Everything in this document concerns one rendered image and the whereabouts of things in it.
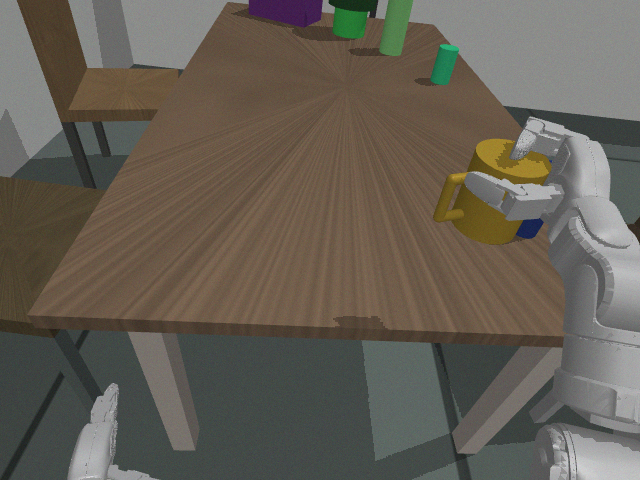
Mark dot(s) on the right robot arm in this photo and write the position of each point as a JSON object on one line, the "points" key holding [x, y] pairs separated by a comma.
{"points": [[598, 259]]}

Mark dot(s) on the chair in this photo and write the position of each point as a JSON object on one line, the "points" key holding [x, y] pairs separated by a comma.
{"points": [[39, 222], [548, 405], [82, 94]]}

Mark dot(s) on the left robot hand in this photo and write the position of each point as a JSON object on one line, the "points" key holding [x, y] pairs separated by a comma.
{"points": [[96, 445]]}

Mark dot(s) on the potted plant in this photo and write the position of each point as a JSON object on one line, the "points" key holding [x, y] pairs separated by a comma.
{"points": [[350, 17]]}

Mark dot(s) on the table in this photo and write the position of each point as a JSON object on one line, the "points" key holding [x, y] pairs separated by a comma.
{"points": [[286, 187]]}

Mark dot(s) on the right robot hand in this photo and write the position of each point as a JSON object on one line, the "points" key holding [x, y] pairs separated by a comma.
{"points": [[580, 169]]}

